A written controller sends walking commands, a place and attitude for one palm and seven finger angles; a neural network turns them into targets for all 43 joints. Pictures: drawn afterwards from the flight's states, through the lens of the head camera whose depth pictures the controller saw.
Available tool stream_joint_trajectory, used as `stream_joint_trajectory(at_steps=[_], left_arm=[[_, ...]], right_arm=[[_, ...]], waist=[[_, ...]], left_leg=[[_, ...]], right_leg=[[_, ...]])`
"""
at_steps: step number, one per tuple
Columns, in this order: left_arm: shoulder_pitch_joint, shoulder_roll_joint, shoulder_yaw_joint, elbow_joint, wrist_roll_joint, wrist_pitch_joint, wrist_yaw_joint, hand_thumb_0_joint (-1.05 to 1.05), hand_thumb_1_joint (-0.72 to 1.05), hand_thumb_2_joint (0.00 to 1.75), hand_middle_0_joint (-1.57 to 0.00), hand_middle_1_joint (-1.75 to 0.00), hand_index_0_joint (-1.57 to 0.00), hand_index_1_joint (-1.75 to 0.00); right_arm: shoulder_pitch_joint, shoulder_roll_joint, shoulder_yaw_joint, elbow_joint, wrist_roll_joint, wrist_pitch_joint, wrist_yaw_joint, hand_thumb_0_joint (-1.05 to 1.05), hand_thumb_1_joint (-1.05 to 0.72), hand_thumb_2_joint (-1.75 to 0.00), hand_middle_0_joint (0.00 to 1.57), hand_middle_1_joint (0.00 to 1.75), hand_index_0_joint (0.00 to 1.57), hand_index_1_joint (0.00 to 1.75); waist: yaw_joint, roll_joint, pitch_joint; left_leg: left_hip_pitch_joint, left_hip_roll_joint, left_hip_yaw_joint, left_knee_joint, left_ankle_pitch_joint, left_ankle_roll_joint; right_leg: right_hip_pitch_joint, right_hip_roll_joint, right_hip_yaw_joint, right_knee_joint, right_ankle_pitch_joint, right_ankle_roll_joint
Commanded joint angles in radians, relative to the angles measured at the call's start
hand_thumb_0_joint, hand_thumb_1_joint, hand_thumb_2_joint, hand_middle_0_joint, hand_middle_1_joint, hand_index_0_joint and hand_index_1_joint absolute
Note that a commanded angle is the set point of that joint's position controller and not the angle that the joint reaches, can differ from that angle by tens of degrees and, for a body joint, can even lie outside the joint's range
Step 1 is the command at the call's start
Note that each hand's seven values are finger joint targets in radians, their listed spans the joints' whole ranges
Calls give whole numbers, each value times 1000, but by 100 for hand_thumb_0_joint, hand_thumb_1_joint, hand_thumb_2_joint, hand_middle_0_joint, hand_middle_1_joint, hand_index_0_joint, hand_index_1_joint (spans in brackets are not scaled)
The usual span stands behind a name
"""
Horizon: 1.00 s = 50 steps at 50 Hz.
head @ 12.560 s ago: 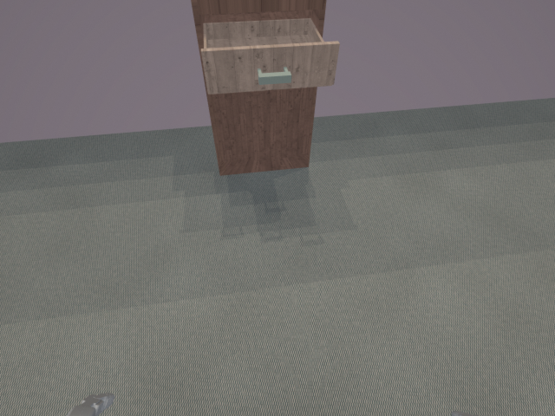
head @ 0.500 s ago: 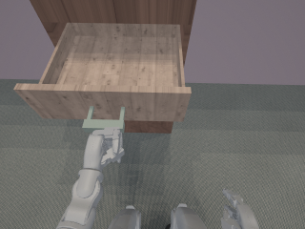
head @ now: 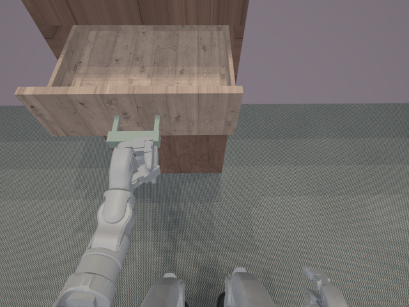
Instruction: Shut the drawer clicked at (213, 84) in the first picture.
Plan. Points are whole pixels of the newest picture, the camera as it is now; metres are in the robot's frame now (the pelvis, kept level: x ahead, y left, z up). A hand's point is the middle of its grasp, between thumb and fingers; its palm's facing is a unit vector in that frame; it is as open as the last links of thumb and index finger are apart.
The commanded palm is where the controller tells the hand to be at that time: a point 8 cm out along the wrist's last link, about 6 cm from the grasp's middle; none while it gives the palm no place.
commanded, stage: push the drawer shut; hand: left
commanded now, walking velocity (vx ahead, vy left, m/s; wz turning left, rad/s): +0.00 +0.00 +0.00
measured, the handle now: (136, 130) +0.46 +0.14 +0.04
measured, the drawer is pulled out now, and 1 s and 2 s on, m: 0.21 0.07 0.00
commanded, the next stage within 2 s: none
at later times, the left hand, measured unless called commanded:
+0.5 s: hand (157, 137) +0.44 +0.09 +0.03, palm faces -0.02 -1.00 -0.04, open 3.2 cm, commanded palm +0.43 +0.16 +0.04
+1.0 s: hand (161, 110) +0.52 +0.09 +0.03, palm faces +0.00 -1.00 -0.04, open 3.2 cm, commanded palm +0.50 +0.15 +0.04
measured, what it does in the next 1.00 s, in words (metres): stands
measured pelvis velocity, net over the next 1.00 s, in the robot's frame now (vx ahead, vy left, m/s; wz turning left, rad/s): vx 0.00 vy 0.01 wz -0.03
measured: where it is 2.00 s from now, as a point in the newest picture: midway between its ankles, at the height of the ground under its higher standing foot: outside the picture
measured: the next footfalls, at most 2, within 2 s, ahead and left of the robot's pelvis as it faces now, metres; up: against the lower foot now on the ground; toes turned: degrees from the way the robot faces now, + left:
none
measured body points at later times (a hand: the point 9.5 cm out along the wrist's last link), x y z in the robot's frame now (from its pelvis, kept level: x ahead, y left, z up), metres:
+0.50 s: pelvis +0.00 +0.01 +0.00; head +0.12 +0.01 +0.43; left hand +0.44 +0.15 +0.03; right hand +0.07 -0.25 -0.13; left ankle +0.01 +0.09 -0.65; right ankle +0.03 -0.08 -0.65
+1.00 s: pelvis +0.00 +0.01 -0.01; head +0.15 +0.01 +0.41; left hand +0.51 +0.14 +0.03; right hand +0.01 -0.24 -0.13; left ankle +0.01 +0.09 -0.65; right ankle +0.03 -0.08 -0.65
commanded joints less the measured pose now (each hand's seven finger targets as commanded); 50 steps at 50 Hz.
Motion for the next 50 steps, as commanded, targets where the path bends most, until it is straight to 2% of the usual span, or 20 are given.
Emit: stream_joint_trajectory(at_steps=[1, 4, 8, 10, 12, 13, 15, 20, 21, 23, 25, 26, 27, 29, 35, 38, 39, 47, 49, 50], left_arm=[[-378, 111, 78, -182, -10, -92, 28, 0, 90, 90, -140, -160, -140, -160], [-422, 142, 115, -126, -11, -93, 32, 0, 90, 90, -140, -160, -140, -160], [-508, 176, 149, -85, -7, -103, 35, 0, 90, 90, -140, -160, -140, -160], [-552, 158, 137, -56, -9, -105, 32, 0, 90, 90, -140, -160, -140, -160], [-564, 186, 164, -38, -7, -109, 32, 0, 90, 90, -140, -160, -140, -160], [-598, 163, 140, -40, -3, -114, 30, 0, 90, 90, -140, -160, -140, -160], [-615, 154, 145, -18, -5, -117, 34, 0, 90, 90, -140, -160, -140, -160], [-690, 174, 168, 66, 10, -125, 45, 0, 90, 90, -140, -160, -140, -160], [-716, 179, 175, 94, 12, -125, 49, 0, 90, 90, -140, -160, -140, -160], [-739, 221, 211, 119, 23, -133, 47, 0, 90, 90, -140, -160, -140, -160], [-782, 227, 214, 131, 28, -143, 48, 0, 90, 90, -140, -160, -140, -160], [-794, 230, 220, 148, 28, -145, 48, 0, 90, 90, -140, -160, -140, -160], [-788, 266, 249, 159, 30, -146, 47, 0, 90, 90, -140, -160, -140, -160], [-820, 238, 227, 178, 36, -151, 41, 0, 90, 90, -140, -160, -140, -160], [-939, 263, 244, 289, 54, -158, 41, 0, 90, 90, -140, -160, -140, -160], [-1011, 278, 248, 301, 68, -171, 43, 0, 90, 90, -140, -160, -140, -160], [-1011, 261, 241, 316, 66, -169, 43, 0, 90, 90, -140, -160, -140, -160], [-1082, 371, 318, 389, 80, -158, 39, 0, 90, 90, -140, -160, -140, -160], [-1083, 403, 338, 381, 84, -157, 32, 0, 90, 90, -140, -160, -140, -160], [-1085, 386, 325, 391, 84, -153, 26, 0, 90, 90, -140, -160, -140, -160]], right_arm=[[40, -129, -53, -105, -2, -30, -6, 0, -90, -90, 20, 30, 20, 30], [54, -133, -53, -96, -3, -24, -8, 0, -90, -90, 20, 30, 20, 30], [72, -136, -53, -82, -4, -21, -11, 0, -90, -90, 20, 30, 20, 30], [81, -135, -52, -76, -6, -20, -10, 0, -90, -90, 20, 30, 20, 30], [92, -141, -55, -74, -8, -20, -11, 0, -90, -90, 20, 30, 20, 30], [95, -139, -54, -69, -9, -20, -8, 0, -90, -90, 20, 30, 20, 30], [102, -140, -57, -62, -12, -18, -4, 0, -90, -90, 20, 30, 20, 30], [130, -148, -58, -50, -16, -11, 3, 0, -90, -90, 20, 30, 20, 30], [135, -148, -59, -45, -18, -9, 2, 0, -90, -90, 20, 30, 20, 30], [155, -152, -57, -43, -22, -6, 4, 0, -90, -90, 20, 30, 20, 30], [159, -151, -56, -42, -24, -3, 4, 0, -90, -90, 20, 30, 20, 30], [163, -150, -58, -38, -25, -2, 5, 0, -90, -90, 20, 30, 20, 30], [175, -156, -58, -43, -27, 1, 4, 0, -90, -90, 20, 30, 20, 30], [179, -153, -58, -38, -28, 6, 7, 0, -90, -90, 20, 30, 20, 30], [214, -163, -58, -19, -36, 19, 11, 0, -90, -90, 20, 30, 20, 30], [234, -167, -60, -12, -43, 25, 15, 0, -90, -90, 20, 30, 20, 30], [239, -165, -60, -10, -44, 29, 18, 0, -90, -90, 20, 30, 20, 30], [283, -172, -54, -10, -54, 54, 22, 0, -90, -90, 20, 30, 20, 30], [289, -170, -52, -14, -54, 61, 23, 0, -90, -90, 20, 30, 20, 30], [291, -167, -51, -16, -54, 64, 25, 0, -90, -90, 20, 30, 20, 30]], waist=[[-20, -30, -398], [-28, -57, -393], [-38, -40, -411], [-48, -37, -415], [-41, -23, -438], [-49, 8, -451], [-51, 11, -460], [-67, -20, -439], [-78, -37, -429], [-69, -15, -444], [-72, 3, -465], [-78, -14, -467], [-69, -17, -472], [-79, 13, -483], [-113, 16, -453], [-123, 49, -497], [-125, 47, -510], [-139, 33, -547], [-127, 55, -573], [-134, 54, -572]], left_leg=[[119, 6, -64, -144, 232, -19], [97, 6, -65, -143, 225, -17], [98, 6, -65, -143, 223, -16], [99, 5, -65, -143, 223, -17], [117, 8, -71, -147, 243, -19], [145, 9, -76, -148, 263, -22], [161, 12, -78, -146, 276, -25], [142, 15, -87, -149, 251, -24], [124, 13, -81, -143, 243, -20], [130, 11, -84, -146, 253, -21], [131, 10, -82, -141, 255, -22], [126, 10, -79, -136, 257, -20], [126, 11, -85, -138, 274, -21], [153, 14, -88, -139, 288, -26], [141, 20, -102, -128, 265, -23], [178, 24, -118, -118, 307, -27], [184, 23, -113, -112, 320, -26], [128, 19, -105, -88, 350, -14], [131, 19, -99, -86, 376, -17], [125, 18, -94, -83, 374, -14]], right_leg=[[323, -18, 124, -165, 243, 42], [325, -15, 128, -167, 238, 46], [319, -11, 130, -165, 236, 46], [316, -11, 130, -167, 238, 47], [307, -7, 120, -153, 252, 44], [288, -7, 113, -146, 267, 43], [272, -5, 108, -143, 268, 44], [246, 1, 101, -144, 238, 44], [248, 2, 106, -149, 237, 46], [250, 7, 105, -141, 245, 43], [249, 5, 109, -137, 249, 43], [254, 6, 111, -140, 253, 45], [259, 9, 106, -127, 269, 41], [233, 8, 100, -127, 272, 42], [167, 12, 94, -123, 233, 44], [137, 13, 88, -105, 252, 42], [139, 14, 89, -106, 264, 43], [195, 21, 103, -105, 320, 44], [220, 21, 106, -102, 349, 42], [227, 23, 109, -106, 355, 43]])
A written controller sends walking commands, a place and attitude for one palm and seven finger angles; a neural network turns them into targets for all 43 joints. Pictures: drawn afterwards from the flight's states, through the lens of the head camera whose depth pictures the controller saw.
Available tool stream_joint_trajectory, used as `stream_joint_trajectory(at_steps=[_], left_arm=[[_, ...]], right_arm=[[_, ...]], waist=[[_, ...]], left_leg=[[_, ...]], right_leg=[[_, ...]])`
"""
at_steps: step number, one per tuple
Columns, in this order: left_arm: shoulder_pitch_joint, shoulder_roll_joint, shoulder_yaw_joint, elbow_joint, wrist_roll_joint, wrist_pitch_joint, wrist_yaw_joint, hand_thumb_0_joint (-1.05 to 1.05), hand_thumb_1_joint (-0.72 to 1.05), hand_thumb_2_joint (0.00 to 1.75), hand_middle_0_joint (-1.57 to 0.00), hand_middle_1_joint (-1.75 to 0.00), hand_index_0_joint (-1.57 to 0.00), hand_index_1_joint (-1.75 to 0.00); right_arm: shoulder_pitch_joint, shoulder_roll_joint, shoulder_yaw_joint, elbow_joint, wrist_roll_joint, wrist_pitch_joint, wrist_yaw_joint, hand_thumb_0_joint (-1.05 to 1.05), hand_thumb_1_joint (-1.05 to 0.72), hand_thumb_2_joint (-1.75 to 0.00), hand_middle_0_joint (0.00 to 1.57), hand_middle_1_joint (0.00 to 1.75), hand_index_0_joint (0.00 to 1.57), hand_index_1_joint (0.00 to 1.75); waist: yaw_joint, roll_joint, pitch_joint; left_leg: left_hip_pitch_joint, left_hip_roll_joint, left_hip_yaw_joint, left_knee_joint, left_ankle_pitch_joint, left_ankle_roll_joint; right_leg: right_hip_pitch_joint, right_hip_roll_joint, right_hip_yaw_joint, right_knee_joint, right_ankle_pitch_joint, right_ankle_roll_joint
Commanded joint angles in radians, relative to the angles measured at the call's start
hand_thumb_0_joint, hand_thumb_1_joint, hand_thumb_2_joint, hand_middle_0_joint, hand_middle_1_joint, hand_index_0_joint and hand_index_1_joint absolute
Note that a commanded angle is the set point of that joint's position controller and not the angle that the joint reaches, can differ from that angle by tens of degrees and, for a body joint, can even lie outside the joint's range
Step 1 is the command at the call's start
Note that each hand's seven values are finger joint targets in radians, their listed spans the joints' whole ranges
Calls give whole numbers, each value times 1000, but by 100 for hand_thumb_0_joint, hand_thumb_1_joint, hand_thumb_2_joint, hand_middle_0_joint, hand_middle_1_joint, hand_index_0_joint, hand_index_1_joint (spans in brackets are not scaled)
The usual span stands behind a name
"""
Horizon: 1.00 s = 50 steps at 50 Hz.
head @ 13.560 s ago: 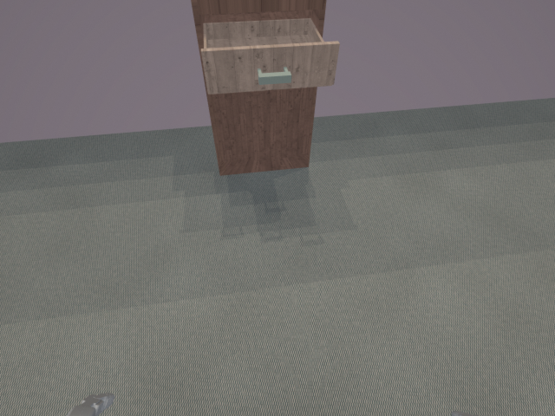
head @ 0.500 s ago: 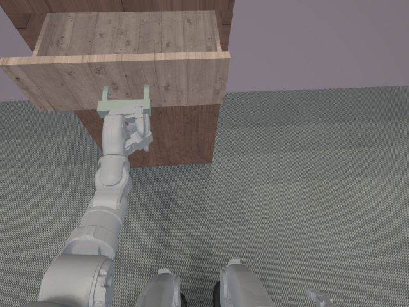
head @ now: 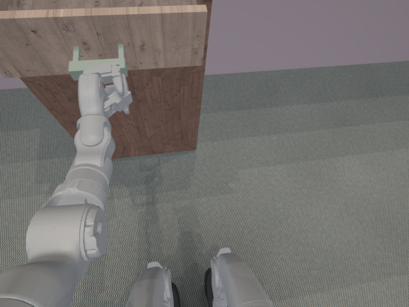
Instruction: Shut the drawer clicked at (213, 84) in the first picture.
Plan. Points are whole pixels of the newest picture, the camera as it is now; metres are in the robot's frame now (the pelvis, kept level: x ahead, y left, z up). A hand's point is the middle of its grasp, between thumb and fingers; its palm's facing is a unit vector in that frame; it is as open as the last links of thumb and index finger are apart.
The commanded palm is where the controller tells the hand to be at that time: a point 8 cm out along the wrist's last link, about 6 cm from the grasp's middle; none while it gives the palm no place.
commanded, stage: push the drawer shut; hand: left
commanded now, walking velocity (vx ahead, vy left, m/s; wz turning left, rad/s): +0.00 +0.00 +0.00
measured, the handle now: (99, 60) +0.60 +0.15 +0.05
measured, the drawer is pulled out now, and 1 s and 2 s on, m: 0.07 0.00 0.00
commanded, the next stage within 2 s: pull the fist back off the drawer in 1.12 s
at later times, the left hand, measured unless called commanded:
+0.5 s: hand (122, 71) +0.57 +0.10 +0.04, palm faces +0.03 -1.00 -0.03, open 3.2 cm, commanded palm +0.55 +0.15 +0.05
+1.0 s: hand (118, 61) +0.60 +0.11 +0.04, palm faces +0.03 -1.00 -0.03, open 3.2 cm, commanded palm +0.62 +0.13 +0.05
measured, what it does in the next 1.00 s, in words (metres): stands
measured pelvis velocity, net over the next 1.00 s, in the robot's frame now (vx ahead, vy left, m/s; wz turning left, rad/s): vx -0.01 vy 0.01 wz -0.02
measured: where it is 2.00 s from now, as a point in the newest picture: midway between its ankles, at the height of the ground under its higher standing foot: outside the picture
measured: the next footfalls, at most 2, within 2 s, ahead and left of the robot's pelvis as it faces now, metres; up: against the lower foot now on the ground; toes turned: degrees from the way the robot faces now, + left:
none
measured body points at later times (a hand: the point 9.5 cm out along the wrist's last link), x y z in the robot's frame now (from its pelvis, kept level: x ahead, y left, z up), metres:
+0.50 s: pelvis +0.00 +0.00 -0.01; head +0.18 +0.02 +0.41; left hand +0.56 +0.16 +0.05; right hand -0.02 -0.25 -0.11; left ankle +0.01 +0.08 -0.63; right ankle +0.04 -0.10 -0.63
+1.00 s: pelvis -0.01 +0.01 -0.02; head +0.19 +0.04 +0.38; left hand +0.59 +0.16 +0.05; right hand -0.07 -0.24 -0.11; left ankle +0.01 +0.08 -0.63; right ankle +0.04 -0.10 -0.63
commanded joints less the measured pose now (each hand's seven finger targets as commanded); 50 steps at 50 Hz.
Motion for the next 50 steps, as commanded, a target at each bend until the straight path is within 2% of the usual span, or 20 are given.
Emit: stream_joint_trajectory(at_steps=[1, 3, 4, 9, 10, 11, 13, 18, 21, 24, 31, 33, 35, 36, 38, 40, 41, 42, 45, 50], left_arm=[[-481, 255, 64, -218, -19, -71, 13, 0, 90, 90, -140, -160, -140, -160], [-478, 246, 59, -192, -18, -64, 6, 0, 90, 90, -140, -160, -140, -160], [-496, 272, 76, -201, -20, -65, 6, 0, 90, 90, -140, -160, -140, -160], [-556, 273, 58, -167, -6, -59, 0, 0, 90, 90, -140, -160, -140, -160], [-583, 278, 60, -163, -6, -56, 2, 0, 90, 90, -140, -160, -140, -160], [-580, 315, 88, -147, -3, -52, 4, 0, 90, 90, -140, -160, -140, -160], [-625, 322, 86, -166, 1, -57, 5, 0, 90, 90, -140, -160, -140, -160], [-662, 369, 109, -137, 10, -39, -2, 0, 90, 90, -140, -160, -140, -160], [-696, 401, 119, -127, 14, -25, -8, 0, 90, 90, -140, -160, -140, -160], [-717, 417, 124, -122, 18, -19, -14, 0, 90, 90, -140, -160, -140, -160], [-825, 435, 108, -62, 41, 11, -7, 0, 90, 90, -140, -160, -140, -160], [-849, 464, 129, -84, 46, 11, -4, 0, 90, 90, -140, -160, -140, -160], [-854, 461, 123, -74, 52, 16, -5, 0, 90, 90, -140, -160, -140, -160], [-858, 488, 140, -68, 56, 19, -2, 0, 90, 90, -140, -160, -140, -160], [-916, 450, 102, -71, 61, 20, -5, 0, 90, 90, -140, -160, -140, -160], [-960, 437, 84, -41, 63, 34, 4, 0, 90, 90, -140, -160, -140, -160], [-973, 479, 109, -33, 69, 39, 11, 0, 90, 90, -140, -160, -140, -160], [-1011, 475, 96, -46, 73, 38, 14, 0, 90, 90, -140, -160, -140, -160], [-1060, 487, 88, -62, 84, 33, 19, 0, 90, 90, -140, -160, -140, -160], [-1118, 462, 49, -25, 90, 47, 29, 0, 90, 90, -140, -160, -140, -160]], right_arm=[[181, -165, -57, -62, -3, 0, -8, 0, -90, -90, 20, 30, 20, 30], [191, -166, -56, -61, -3, 5, -5, 0, -90, -90, 20, 30, 20, 30], [196, -170, -56, -59, -4, 7, -6, 0, -90, -90, 20, 30, 20, 30], [212, -174, -54, -50, -6, 14, -2, 0, -90, -90, 20, 30, 20, 30], [219, -175, -53, -46, -8, 13, -2, 0, -90, -90, 20, 30, 20, 30], [226, -179, -53, -46, -9, 13, -4, 0, -90, -90, 20, 30, 20, 30], [233, -180, -50, -46, -11, 14, -3, 0, -90, -90, 20, 30, 20, 30], [253, -184, -46, -40, -15, 18, -2, 0, -90, -90, 20, 30, 20, 30], [262, -187, -43, -40, -16, 21, -3, 0, -90, -90, 20, 30, 20, 30], [270, -191, -40, -40, -17, 23, -1, 0, -90, -90, 20, 30, 20, 30], [300, -202, -31, -27, -24, 23, 3, 0, -90, -90, 20, 30, 20, 30], [317, -208, -31, -27, -28, 22, 5, 0, -90, -90, 20, 30, 20, 30], [321, -206, -31, -24, -30, 24, 9, 0, -90, -90, 20, 30, 20, 30], [326, -209, -30, -23, -32, 25, 10, 0, -90, -90, 20, 30, 20, 30], [335, -209, -31, -15, -31, 26, 12, 0, -90, -90, 20, 30, 20, 30], [336, -212, -28, -5, -32, 23, 13, 0, -90, -90, 20, 30, 20, 30], [343, -217, -25, -1, -34, 22, 10, 0, -90, -90, 20, 30, 20, 30], [349, -215, -23, -3, -35, 19, 9, 0, -90, -90, 20, 30, 20, 30], [351, -217, -24, 4, -38, 10, 9, 0, -90, -90, 20, 30, 20, 30], [347, -224, -16, 13, -40, -5, 8, 0, -90, -90, 20, 30, 20, 30]], waist=[[-10, 45, -565], [-20, 39, -555], [-25, 22, -552], [-49, 76, -511], [-62, 56, -517], [-56, 54, -521], [-61, 95, -556], [-72, 106, -591], [-85, 100, -584], [-87, 146, -598], [-136, 141, -549], [-131, 188, -600], [-132, 200, -615], [-132, 191, -621], [-158, 208, -602], [-182, 200, -550], [-182, 186, -542], [-194, 207, -542], [-198, 262, -595], [-233, 288, -539]], left_leg=[[276, 4, -114, -133, 375, -36], [282, 6, -116, -131, 386, -35], [264, 8, -113, -126, 379, -32], [271, 12, -122, -121, 366, -34], [259, 12, -121, -113, 360, -29], [235, 10, -116, -108, 348, -27], [277, 11, -127, -109, 382, -31], [269, 15, -131, -89, 417, -31], [244, 17, -132, -84, 404, -27], [273, 21, -139, -79, 429, -32], [244, 32, -164, -67, 388, -28], [294, 33, -172, -60, 440, -34], [302, 35, -174, -52, 459, -38], [295, 37, -179, -48, 456, -38], [328, 44, -198, -50, 460, -43], [285, 42, -196, -48, 390, -35], [259, 43, -196, -48, 363, -31], [277, 44, -206, -54, 370, -32], [312, 43, -218, -46, 369, -41], [305, 48, -243, -56, 282, -43]], right_leg=[[379, 8, 93, -132, 330, 24], [365, 12, 89, -134, 335, 24], [375, 11, 93, -135, 338, 27], [306, 13, 87, -136, 303, 24], [311, 14, 91, -139, 302, 28], [323, 14, 96, -139, 297, 27], [306, 15, 89, -129, 313, 26], [315, 17, 89, -121, 346, 26], [324, 19, 92, -123, 341, 26], [289, 21, 84, -116, 343, 24], [203, 26, 69, -113, 268, 26], [189, 28, 65, -101, 297, 24], [183, 28, 62, -97, 306, 22], [183, 29, 60, -93, 301, 22], [128, 31, 52, -96, 282, 25], [98, 32, 54, -108, 226, 28], [102, 33, 54, -108, 205, 27], [85, 34, 50, -106, 206, 26], [59, 32, 47, -100, 192, 23], [-27, 33, 39, -99, 130, 22]])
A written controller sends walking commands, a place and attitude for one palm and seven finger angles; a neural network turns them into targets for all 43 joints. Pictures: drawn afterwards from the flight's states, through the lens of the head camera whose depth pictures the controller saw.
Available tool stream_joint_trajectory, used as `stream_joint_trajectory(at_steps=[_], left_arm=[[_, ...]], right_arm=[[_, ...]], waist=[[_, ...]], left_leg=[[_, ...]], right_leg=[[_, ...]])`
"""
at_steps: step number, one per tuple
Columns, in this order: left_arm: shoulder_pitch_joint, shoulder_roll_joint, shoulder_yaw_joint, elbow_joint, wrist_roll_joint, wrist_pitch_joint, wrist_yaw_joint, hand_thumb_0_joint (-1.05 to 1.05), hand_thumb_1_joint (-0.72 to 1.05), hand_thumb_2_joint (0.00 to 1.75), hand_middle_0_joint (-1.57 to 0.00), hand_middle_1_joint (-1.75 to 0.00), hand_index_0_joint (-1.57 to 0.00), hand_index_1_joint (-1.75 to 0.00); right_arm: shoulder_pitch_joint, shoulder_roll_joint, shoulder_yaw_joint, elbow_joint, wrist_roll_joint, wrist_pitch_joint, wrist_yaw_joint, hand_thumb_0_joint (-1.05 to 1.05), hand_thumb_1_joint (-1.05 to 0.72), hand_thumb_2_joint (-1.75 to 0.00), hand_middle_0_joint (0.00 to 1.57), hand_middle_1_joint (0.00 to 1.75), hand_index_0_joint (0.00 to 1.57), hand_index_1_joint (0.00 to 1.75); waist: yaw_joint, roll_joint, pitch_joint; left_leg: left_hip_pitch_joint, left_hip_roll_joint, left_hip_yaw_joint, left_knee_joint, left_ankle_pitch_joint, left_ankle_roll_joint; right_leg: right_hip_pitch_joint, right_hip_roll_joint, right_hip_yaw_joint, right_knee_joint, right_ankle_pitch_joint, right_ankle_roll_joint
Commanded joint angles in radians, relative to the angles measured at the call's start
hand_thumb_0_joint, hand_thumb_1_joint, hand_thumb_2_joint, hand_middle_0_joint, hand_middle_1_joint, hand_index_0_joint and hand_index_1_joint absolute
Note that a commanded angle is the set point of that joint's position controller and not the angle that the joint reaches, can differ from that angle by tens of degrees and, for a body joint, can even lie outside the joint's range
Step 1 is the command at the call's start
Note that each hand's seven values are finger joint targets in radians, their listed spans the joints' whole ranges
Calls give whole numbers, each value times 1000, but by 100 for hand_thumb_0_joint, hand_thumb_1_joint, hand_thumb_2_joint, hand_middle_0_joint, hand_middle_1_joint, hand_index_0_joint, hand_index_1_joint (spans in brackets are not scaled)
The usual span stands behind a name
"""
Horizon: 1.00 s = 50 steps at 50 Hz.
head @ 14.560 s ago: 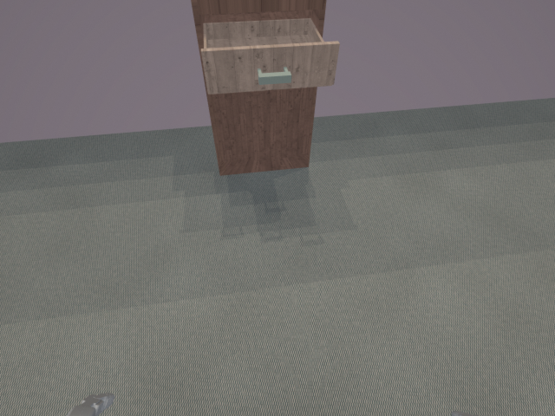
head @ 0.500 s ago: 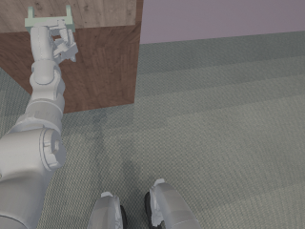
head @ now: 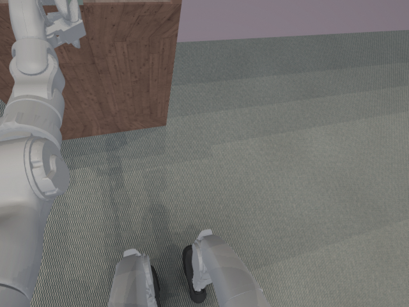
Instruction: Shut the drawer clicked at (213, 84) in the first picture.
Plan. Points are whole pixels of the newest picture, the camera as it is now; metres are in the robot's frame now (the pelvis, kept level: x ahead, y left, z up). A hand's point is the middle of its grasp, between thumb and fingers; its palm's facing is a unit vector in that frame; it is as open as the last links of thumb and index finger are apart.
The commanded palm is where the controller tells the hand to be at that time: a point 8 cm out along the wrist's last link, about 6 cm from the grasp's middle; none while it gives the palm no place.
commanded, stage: push the drawer shut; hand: left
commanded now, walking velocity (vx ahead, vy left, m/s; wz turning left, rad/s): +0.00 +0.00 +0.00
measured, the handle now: out of the picture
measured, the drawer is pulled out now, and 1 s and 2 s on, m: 0.00 0.00 0.00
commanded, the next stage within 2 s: pull the fist back off the drawer in 0.12 s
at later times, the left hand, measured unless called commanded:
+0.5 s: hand (71, 17) +0.61 +0.12 +0.07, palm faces +0.04 -1.00 -0.05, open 3.4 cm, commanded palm +0.61 +0.12 +0.07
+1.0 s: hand (77, 21) +0.60 +0.11 +0.07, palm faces +0.06 -1.00 -0.04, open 3.2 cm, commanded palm +0.57 +0.14 +0.07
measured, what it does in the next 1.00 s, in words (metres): stands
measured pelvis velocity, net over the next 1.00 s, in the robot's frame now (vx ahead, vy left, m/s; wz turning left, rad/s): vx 0.02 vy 0.00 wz -0.01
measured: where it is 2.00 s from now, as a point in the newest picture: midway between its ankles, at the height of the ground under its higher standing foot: (174, 294)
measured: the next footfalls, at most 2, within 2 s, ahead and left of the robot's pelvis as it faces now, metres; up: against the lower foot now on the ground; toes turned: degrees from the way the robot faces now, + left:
none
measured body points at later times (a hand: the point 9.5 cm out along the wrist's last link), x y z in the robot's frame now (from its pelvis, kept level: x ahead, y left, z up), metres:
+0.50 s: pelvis -0.02 +0.00 -0.01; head +0.19 +0.05 +0.39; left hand +0.60 +0.17 +0.07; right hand -0.09 -0.23 -0.09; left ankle +0.02 +0.07 -0.61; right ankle +0.05 -0.10 -0.61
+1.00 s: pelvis +0.02 +0.00 +0.02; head +0.21 +0.02 +0.43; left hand +0.59 +0.16 +0.07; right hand -0.01 -0.25 -0.09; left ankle +0.02 +0.07 -0.61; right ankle +0.05 -0.10 -0.61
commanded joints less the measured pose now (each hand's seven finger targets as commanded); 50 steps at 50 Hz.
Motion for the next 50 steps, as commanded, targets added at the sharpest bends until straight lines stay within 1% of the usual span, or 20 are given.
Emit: stream_joint_trajectory(at_steps=[1, 3, 5, 8, 11, 14, 17, 20, 25, 28, 33, 35, 37, 38, 41, 42, 45, 48, 49, 50], left_arm=[[-748, 209, -17, -286, -8, -61, 55, 0, 90, 90, -140, -160, -140, -160], [-780, 216, -22, -302, -9, -61, 60, 0, 90, 90, -140, -160, -140, -160], [-783, 252, -6, -283, -2, -55, 62, 0, 90, 90, -140, -160, -140, -160], [-810, 186, -56, -282, -4, -46, 59, 0, 90, 90, -140, -160, -140, -160], [-810, 222, -40, -266, -7, -29, 59, 0, 90, 90, -140, -160, -140, -160], [-820, 223, -43, -275, -4, -26, 57, 0, 90, 90, -140, -160, -140, -160], [-803, 223, -35, -244, 1, -17, 56, 0, 90, 90, -140, -160, -140, -160], [-801, 217, -33, -246, -3, -6, 55, 0, 90, 90, -140, -160, -140, -160], [-767, 248, 2, -253, -6, -2, 46, 0, 90, 90, -140, -160, -140, -160], [-727, 207, -15, -272, -12, -2, 34, 0, 90, 90, -140, -160, -140, -160], [-613, 145, -20, -357, -35, -15, 22, 0, 90, 90, -140, -160, -140, -160], [-544, 163, 14, -386, -46, -19, 25, 0, 90, 90, -140, -160, -140, -160], [-479, 143, 16, -392, -53, -22, 27, 0, 90, 90, -140, -160, -140, -160], [-455, 129, 7, -389, -55, -21, 27, 0, 90, 90, -140, -160, -140, -160], [-337, 123, 19, -388, -57, -22, 31, 0, 90, 90, -140, -160, -140, -160], [-333, 133, 25, -387, -54, -27, 31, 0, 90, 90, -140, -160, -140, -160], [-335, 78, -12, -380, -59, -40, 29, 0, 90, 90, -140, -160, -140, -160], [-288, 65, 1, -398, -80, -67, 20, 0, 90, 90, -140, -160, -140, -160], [-300, 50, -6, -405, -88, -74, 15, 0, 90, 90, -140, -160, -140, -160], [-286, 48, -1, -407, -91, -79, 12, 0, 90, 90, -140, -160, -140, -160]], right_arm=[[263, -227, -69, 10, -6, -9, -18, 0, -90, -90, 20, 30, 20, 30], [263, -230, -66, 9, -6, -18, -19, 0, -90, -90, 20, 30, 20, 30], [266, -233, -61, 11, -6, -24, -22, 0, -90, -90, 20, 30, 20, 30], [260, -235, -62, 16, -4, -39, -22, 0, -90, -90, 20, 30, 20, 30], [259, -239, -54, 22, -3, -52, -29, 0, -90, -90, 20, 30, 20, 30], [266, -237, -52, 16, -5, -60, -28, 0, -90, -90, 20, 30, 20, 30], [276, -242, -53, 16, -7, -61, -24, 0, -90, -90, 20, 30, 20, 30], [273, -244, -53, 12, -9, -62, -20, 0, -90, -90, 20, 30, 20, 30], [284, -241, -54, 4, -9, -58, -13, 0, -90, -90, 20, 30, 20, 30], [282, -240, -60, -1, -7, -52, -5, 0, -90, -90, 20, 30, 20, 30], [274, -234, -77, -8, -3, -36, 10, 0, -90, -90, 20, 30, 20, 30], [268, -231, -82, -16, -1, -27, 13, 0, -90, -90, 20, 30, 20, 30], [264, -223, -84, -22, 3, -20, 17, 0, -90, -90, 20, 30, 20, 30], [257, -219, -84, -23, 5, -15, 19, 0, -90, -90, 20, 30, 20, 30], [247, -209, -87, -37, 13, 0, 21, 0, -90, -90, 20, 30, 20, 30], [244, -210, -85, -39, 13, 3, 18, 0, -90, -90, 20, 30, 20, 30], [242, -200, -89, -36, 15, 11, 17, 0, -90, -90, 20, 30, 20, 30], [238, -196, -98, -38, 16, 17, 13, 0, -90, -90, 20, 30, 20, 30], [235, -193, -100, -34, 15, 20, 12, 0, -90, -90, 20, 30, 20, 30], [238, -192, -102, -33, 14, 22, 13, 0, -90, -90, 20, 30, 20, 30]], waist=[[-113, 266, -568], [-118, 302, -584], [-119, 287, -592], [-138, 312, -573], [-145, 302, -560], [-136, 325, -578], [-134, 304, -554], [-131, 286, -539], [-105, 281, -560], [-92, 293, -586], [-42, 313, -641], [-13, 282, -666], [3, 250, -670], [1, 228, -644], [28, 154, -600], [28, 155, -594], [12, 115, -536], [32, 128, -591], [23, 110, -588], [31, 110, -594]], left_leg=[[520, 33, -187, -163, 273, -46], [546, 34, -196, -167, 266, -50], [522, 34, -196, -164, 246, -48], [549, 43, -224, -182, 201, -52], [503, 40, -207, -183, 151, -40], [501, 38, -209, -180, 157, -41], [512, 45, -237, -189, 148, -48], [468, 41, -222, -180, 118, -38], [453, 39, -213, -169, 156, -38], [511, 45, -227, -171, 203, -49], [638, 56, -248, -189, 310, -74], [630, 50, -215, -184, 353, -69], [614, 43, -189, -183, 385, -61], [591, 41, -174, -187, 386, -57], [515, 28, -124, -200, 375, -39], [512, 27, -118, -200, 386, -37], [492, 23, -107, -200, 392, -31], [539, 18, -96, -194, 476, -38], [535, 18, -91, -188, 489, -37], [532, 14, -86, -186, 499, -36]], right_leg=[[130, 18, 103, -128, 104, 22], [107, 18, 102, -127, 99, 21], [120, 19, 105, -126, 89, 20], [67, 16, 99, -127, 74, 22], [81, 16, 106, -134, 51, 24], [92, 15, 106, -130, 53, 20], [64, 14, 94, -120, 52, 20], [76, 12, 103, -125, 38, 20], [116, 12, 104, -120, 53, 17], [101, 12, 94, -112, 80, 17], [109, 13, 81, -108, 128, 15], [172, 16, 88, -119, 147, 15], [222, 19, 93, -126, 170, 15], [247, 19, 96, -137, 176, 17], [355, 20, 111, -161, 204, 17], [360, 20, 115, -159, 222, 17], [366, 20, 119, -168, 244, 20], [409, 19, 126, -159, 334, 18], [417, 18, 128, -159, 359, 21], [434, 18, 131, -159, 376, 21]])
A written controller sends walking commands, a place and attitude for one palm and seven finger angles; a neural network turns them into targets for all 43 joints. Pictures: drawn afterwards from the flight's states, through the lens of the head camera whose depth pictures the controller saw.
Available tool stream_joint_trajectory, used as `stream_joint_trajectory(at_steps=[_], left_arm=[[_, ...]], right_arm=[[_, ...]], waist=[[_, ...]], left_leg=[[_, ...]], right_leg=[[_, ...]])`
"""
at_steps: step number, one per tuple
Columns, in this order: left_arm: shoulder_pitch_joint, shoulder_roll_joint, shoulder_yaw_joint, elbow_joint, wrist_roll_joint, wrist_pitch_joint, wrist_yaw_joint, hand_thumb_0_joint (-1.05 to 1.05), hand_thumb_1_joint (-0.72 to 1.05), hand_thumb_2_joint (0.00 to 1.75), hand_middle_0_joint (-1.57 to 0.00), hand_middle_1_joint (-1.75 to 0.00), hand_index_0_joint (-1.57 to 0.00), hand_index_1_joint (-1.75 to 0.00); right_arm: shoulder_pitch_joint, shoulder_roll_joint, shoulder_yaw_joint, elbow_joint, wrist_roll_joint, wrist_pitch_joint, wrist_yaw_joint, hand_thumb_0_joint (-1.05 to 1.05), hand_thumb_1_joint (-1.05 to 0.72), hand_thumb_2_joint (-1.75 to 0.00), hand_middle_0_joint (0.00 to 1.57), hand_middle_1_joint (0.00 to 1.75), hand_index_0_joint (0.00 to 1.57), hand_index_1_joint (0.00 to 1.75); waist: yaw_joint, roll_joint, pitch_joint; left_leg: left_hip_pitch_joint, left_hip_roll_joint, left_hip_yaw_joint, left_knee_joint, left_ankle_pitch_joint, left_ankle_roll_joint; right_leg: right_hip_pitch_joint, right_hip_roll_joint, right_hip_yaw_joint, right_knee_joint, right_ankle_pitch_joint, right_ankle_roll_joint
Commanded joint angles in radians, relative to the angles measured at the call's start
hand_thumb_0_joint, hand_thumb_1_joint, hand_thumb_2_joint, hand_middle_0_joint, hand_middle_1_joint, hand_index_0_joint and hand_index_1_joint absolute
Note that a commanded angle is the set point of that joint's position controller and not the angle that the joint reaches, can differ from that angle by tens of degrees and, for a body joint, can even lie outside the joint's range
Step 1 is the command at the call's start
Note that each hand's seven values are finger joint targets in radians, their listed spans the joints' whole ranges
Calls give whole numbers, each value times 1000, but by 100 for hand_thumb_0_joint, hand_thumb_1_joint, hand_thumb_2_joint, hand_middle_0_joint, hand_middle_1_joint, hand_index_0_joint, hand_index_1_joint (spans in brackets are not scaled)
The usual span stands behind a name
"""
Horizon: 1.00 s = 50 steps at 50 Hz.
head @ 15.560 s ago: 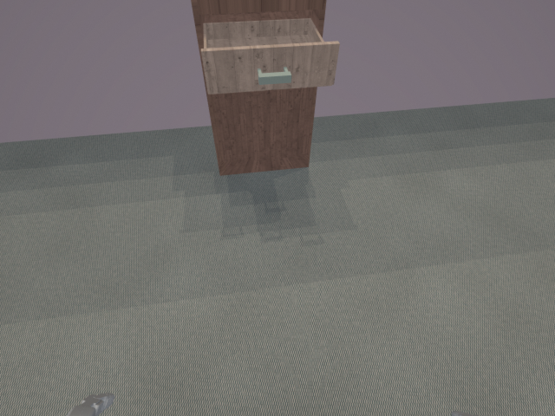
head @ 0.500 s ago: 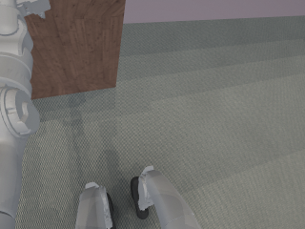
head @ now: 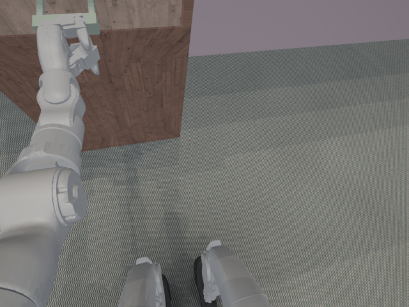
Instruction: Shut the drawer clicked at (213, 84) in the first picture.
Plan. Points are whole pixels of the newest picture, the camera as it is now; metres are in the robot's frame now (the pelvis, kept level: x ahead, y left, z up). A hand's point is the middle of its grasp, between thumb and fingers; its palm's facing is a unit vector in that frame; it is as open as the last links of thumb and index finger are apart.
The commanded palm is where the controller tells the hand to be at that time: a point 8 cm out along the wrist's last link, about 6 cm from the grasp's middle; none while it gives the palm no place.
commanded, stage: draw the hand back to the body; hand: left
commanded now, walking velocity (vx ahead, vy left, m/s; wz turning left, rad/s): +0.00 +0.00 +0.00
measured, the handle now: (67, 15) +0.66 +0.16 +0.05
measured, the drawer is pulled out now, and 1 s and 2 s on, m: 0.00 0.00 0.00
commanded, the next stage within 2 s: step back with the hand held close in 1.40 s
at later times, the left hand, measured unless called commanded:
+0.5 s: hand (27, 102) +0.42 +0.17 +0.14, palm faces +0.04 -1.00 -0.03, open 3.2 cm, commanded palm +0.38 +0.22 +0.15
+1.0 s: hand out of the picture +0.26 +0.24 +0.23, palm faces +0.28 -0.92 -0.28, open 3.2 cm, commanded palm +0.21 +0.28 +0.25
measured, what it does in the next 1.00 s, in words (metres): rises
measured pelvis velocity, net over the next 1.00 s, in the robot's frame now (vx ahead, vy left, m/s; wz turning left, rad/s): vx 0.02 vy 0.02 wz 0.03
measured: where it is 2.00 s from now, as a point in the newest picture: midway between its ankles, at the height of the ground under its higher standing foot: (185, 304)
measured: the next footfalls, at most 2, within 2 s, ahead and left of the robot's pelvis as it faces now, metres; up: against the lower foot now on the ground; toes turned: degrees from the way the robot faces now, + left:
none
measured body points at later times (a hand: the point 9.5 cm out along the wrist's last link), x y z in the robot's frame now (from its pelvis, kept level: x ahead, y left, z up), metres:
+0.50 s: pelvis +0.04 +0.00 +0.07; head +0.11 +0.00 +0.51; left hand +0.41 +0.22 +0.14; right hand +0.17 -0.26 -0.03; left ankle +0.00 +0.08 -0.63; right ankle +0.03 -0.10 -0.63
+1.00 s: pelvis +0.02 +0.02 +0.11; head +0.01 +0.00 +0.56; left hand +0.24 +0.28 +0.24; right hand +0.22 -0.18 +0.03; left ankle +0.00 +0.08 -0.63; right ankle +0.03 -0.10 -0.63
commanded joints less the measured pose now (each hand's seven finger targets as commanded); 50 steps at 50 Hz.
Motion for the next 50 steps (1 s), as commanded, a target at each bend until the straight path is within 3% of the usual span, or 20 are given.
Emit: stream_joint_trajectory(at_steps=[1, 2, 4, 7, 8, 11, 15, 18, 19, 21, 22, 26, 27, 28, 29, 32, 35, 42, 50], left_arm=[[-437, 168, 19, -225, -27, -96, -3, 0, 90, 90, -140, -160, -140, -160], [-382, 212, 57, -283, -32, -107, -8, 0, 90, 90, -140, -160, -140, -160], [-245, 242, 86, -442, -47, -117, -20, 0, 90, 90, -140, -160, -140, -160], [-18, 162, 25, -618, -84, -83, -46, 0, 90, 90, -140, -160, -140, -160], [64, 135, 16, -667, -106, -58, -60, 0, 90, 90, -140, -160, -140, -160], [196, 49, -32, -777, -177, 3, -96, 0, 90, 90, -140, -160, -140, -160], [294, -24, -89, -835, -219, 18, -121, 0, 90, 90, -140, -160, -140, -160], [410, -66, -139, -859, -218, 8, -133, 0, 90, 90, -140, -160, -140, -160], [461, -63, -143, -864, -218, 13, -139, 0, 90, 90, -140, -160, -140, -160], [549, -83, -165, -915, -226, 36, -156, 0, 90, 90, -140, -160, -140, -160], [563, -72, -163, -964, -232, 48, -167, 0, 90, 90, -140, -160, -140, -160], [619, -42, -125, -1118, -263, 85, -170, 0, 90, 90, -140, -160, -140, -160], [660, 59, -164, -1194, -162, 133, -104, 0, 90, 90, -140, -160, -140, -160], [677, 33, -165, -1265, -153, 163, -66, 0, 90, 90, -140, -160, -140, -160], [714, 12, -181, -1290, -151, 187, -47, 0, 90, 90, -140, -160, -140, -160], [777, 32, -178, -1334, -137, 238, -3, 0, 90, 90, -140, -160, -140, -160], [845, -4, -196, -1367, -130, 273, 18, 0, 90, 90, -140, -160, -140, -160], [1071, -15, -184, -1535, -130, 305, 27, 0, 90, 90, -140, -160, -140, -160], [1283, 42, -64, -1761, -127, 295, 41, 0, 90, 90, -140, -160, -140, -160]], right_arm=[[245, -190, -80, -9, -2, 15, -15, 0, -90, -90, 20, 30, 20, 30], [247, -193, -82, -23, 0, 21, -16, 0, -90, -90, 20, 30, 20, 30], [226, -186, -92, -72, 12, 33, -15, 0, -90, -90, 20, 30, 20, 30], [196, -171, -101, -115, 36, 40, -10, 0, -90, -90, 20, 30, 20, 30], [180, -167, -102, -130, 48, 42, -9, 0, -90, -90, 20, 30, 20, 30], [128, -157, -105, -150, 80, 30, -26, 0, -90, -90, 20, 30, 20, 30], [64, -152, -100, -140, 103, -2, -52, 0, -90, -90, 20, 30, 20, 30], [28, -144, -97, -142, 107, -19, -61, 0, -90, -90, 20, 30, 20, 30], [20, -144, -99, -142, 109, -22, -63, 0, -90, -90, 20, 30, 20, 30], [5, -141, -103, -157, 113, -29, -64, 0, -90, -90, 20, 30, 20, 30], [-8, -141, -101, -170, 116, -34, -64, 0, -90, -90, 20, 30, 20, 30], [-96, -132, -94, -210, 124, -55, -83, 0, -90, -90, 20, 30, 20, 30], [-173, -120, -96, -224, 126, -27, -105, 0, -90, -90, 20, 30, 20, 30], [-202, -104, -89, -246, 126, -24, -121, 0, -90, -90, 20, 30, 20, 30], [-213, -100, -84, -254, 126, -29, -130, 0, -90, -90, 20, 30, 20, 30], [-266, -102, -67, -244, 129, -29, -156, 0, -90, -90, 20, 30, 20, 30], [-299, -90, -52, -235, 126, -37, -170, 0, -90, -90, 20, 30, 20, 30], [-343, -89, -34, -217, 108, -77, -175, 0, -90, -90, 20, 30, 20, 30], [-363, -80, -35, -197, 83, -121, -169, 0, -90, -90, 20, 30, 20, 30]], waist=[[-26, 91, -576], [17, 125, -631], [93, 176, -789], [125, 137, -821], [138, 110, -792], [132, -45, -645], [131, -43, -429], [149, -6, -310], [157, -13, -298], [176, 2, -333], [192, 55, -357], [217, -24, -338], [243, -42, -380], [241, -37, -338], [238, -71, -300], [249, -46, -189], [254, -33, -105], [282, -17, -18], [308, -10, 39]], left_leg=[[390, 6, -106, -107, 520, -31], [441, 3, -100, -120, 575, -36], [565, -2, -87, -152, 715, -50], [648, -3, -70, -203, 834, -49], [641, -5, -56, -230, 837, -44], [560, -16, -21, -308, 676, -22], [590, -22, -13, -378, 517, -21], [648, -18, -22, -412, 559, -25], [666, -13, -28, -416, 620, -26], [732, -7, -34, -419, 745, -31], [775, -9, -33, -422, 792, -34], [810, -9, -45, -478, 706, -41], [863, -12, -44, -531, 692, -31], [870, -10, -40, -563, 674, -33], [866, -8, -41, -582, 643, -31], [896, 0, -53, -654, 553, -32], [956, 3, -58, -721, 478, -36], [1064, 19, -89, -830, 498, -46], [1087, 23, -101, -895, 524, -62]], right_leg=[[365, 4, 97, -105, 414, 21], [411, 3, 97, -98, 461, 15], [543, 0, 107, -113, 588, 12], [684, 0, 109, -162, 739, 17], [734, -1, 111, -190, 778, 19], [876, -7, 124, -266, 830, 33], [822, -1, 119, -340, 636, 32], [781, -2, 105, -360, 580, 24], [790, -5, 101, -359, 614, 25], [813, -12, 95, -356, 682, 29], [823, -16, 96, -357, 701, 26], [877, -17, 83, -393, 628, 26], [959, -49, 131, -438, 599, 22], [982, -51, 128, -467, 595, 23], [986, -54, 123, -485, 571, 27], [992, -53, 119, -546, 466, 15], [996, -51, 110, -608, 382, 11], [1076, -48, 97, -705, 361, 3], [1155, -47, 94, -755, 369, -1]])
